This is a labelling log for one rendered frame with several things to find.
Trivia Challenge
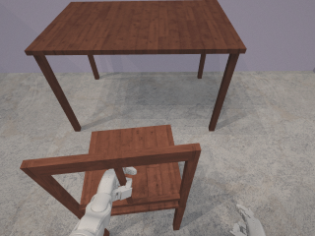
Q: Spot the chair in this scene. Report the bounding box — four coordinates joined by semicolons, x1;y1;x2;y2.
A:
20;124;202;236

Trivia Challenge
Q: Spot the robot left hand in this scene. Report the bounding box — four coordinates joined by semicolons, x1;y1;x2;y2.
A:
96;166;137;202

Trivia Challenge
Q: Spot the table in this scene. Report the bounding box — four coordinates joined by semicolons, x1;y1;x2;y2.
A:
25;0;247;132

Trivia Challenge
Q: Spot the robot right hand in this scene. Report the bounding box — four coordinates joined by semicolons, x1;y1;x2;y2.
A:
229;204;266;236

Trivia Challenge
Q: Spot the robot left forearm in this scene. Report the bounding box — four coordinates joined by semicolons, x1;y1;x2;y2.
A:
69;193;113;236

